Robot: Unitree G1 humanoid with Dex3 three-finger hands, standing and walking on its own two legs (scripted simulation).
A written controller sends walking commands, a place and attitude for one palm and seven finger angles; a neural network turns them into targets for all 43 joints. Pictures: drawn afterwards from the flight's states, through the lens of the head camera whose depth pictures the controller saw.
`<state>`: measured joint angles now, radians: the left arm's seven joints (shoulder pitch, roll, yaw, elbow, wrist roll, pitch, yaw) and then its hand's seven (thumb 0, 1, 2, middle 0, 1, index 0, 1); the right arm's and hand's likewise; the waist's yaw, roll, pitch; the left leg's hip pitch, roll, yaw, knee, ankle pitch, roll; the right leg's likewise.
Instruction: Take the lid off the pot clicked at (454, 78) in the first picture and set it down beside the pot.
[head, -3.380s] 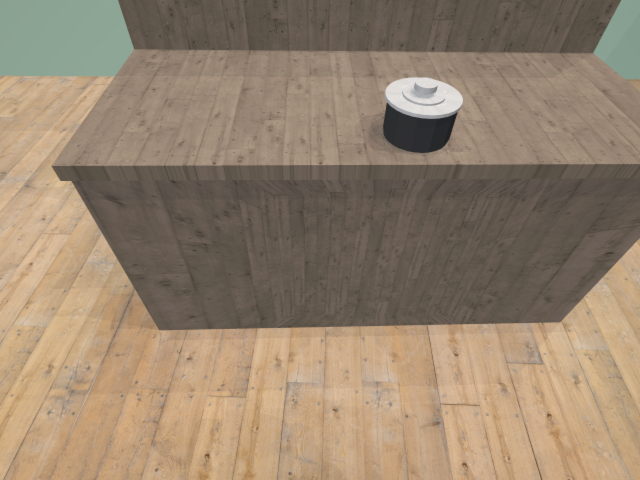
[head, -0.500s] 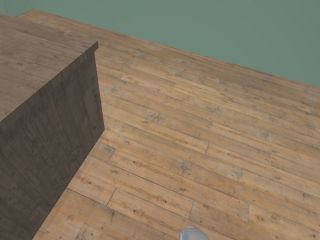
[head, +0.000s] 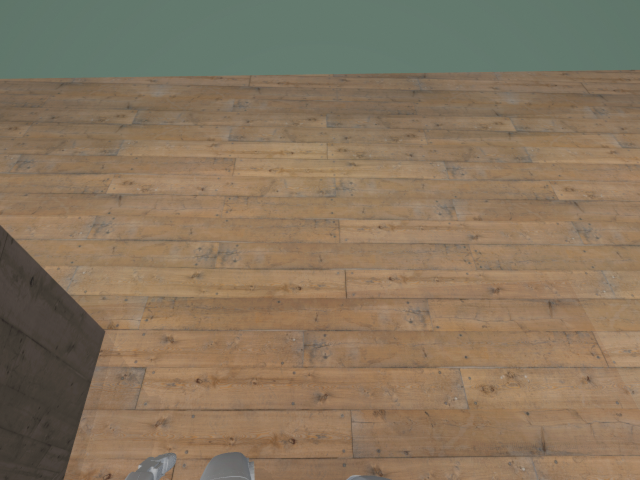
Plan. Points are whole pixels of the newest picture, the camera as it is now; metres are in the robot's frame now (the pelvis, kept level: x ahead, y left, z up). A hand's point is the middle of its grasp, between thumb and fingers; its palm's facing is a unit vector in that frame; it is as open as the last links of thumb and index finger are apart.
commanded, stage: walk to a spot facing it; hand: left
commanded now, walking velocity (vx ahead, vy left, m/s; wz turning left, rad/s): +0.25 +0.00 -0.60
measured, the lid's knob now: out of the picture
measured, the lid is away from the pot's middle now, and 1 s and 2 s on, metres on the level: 0.00 0.00 0.00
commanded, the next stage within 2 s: turn to face it in 0.40 s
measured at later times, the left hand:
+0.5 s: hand (125, 477) +0.15 +0.27 -0.17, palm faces -0.11 -0.97 -0.22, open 7.4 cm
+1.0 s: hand (193, 336) +0.34 +0.21 -0.13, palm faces -0.23 -0.94 -0.24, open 7.4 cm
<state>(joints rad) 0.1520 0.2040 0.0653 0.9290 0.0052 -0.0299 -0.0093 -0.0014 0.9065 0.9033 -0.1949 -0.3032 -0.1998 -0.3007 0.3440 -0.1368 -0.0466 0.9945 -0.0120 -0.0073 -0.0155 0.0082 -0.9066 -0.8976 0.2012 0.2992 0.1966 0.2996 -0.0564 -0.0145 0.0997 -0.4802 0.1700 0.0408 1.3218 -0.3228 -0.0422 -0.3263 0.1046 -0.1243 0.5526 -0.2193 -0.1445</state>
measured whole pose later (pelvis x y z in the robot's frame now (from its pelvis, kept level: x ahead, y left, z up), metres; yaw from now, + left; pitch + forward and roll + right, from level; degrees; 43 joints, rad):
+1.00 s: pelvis +0.16 +0.07 +0.01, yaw -12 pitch +1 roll +1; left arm 0.09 0.17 0.05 0.91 0.00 0.03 0.02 0.00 0.91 0.90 -0.19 -0.30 -0.20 -0.30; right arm 0.41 -0.19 -0.06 1.04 -0.02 0.05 -0.01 0.00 -0.91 -0.90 0.20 0.30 0.20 0.30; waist -0.10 0.03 0.02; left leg -0.35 -0.05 -0.01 0.45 -0.12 0.03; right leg -0.24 0.00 -0.02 0.55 -0.36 0.04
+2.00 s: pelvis +0.11 +0.09 +0.01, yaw +25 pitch +2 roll +0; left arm 0.13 0.23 0.06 0.86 0.00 0.04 0.02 0.00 0.90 0.90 -0.20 -0.30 -0.20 -0.30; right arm 0.22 -0.22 -0.07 0.91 -0.02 0.06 0.01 0.00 -0.90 -0.90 0.20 0.30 0.20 0.30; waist -0.03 0.02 0.07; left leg -0.30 -0.07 -0.13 0.52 -0.25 0.02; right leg -0.34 -0.02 0.01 0.69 -0.37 0.10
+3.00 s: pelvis +0.14 +0.12 +0.01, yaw +62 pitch +1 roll +1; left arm 0.16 0.20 0.03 0.84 0.01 0.01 0.02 0.00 0.90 0.90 -0.20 -0.30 -0.20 -0.30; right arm 0.23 -0.26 -0.08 0.92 -0.01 0.07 0.01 0.00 -0.90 -0.90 0.20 0.30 0.20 0.30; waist -0.04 0.08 0.06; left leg -0.41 -0.09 -0.13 0.88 -0.46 -0.02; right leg -0.26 -0.02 -0.07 0.57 -0.31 -0.02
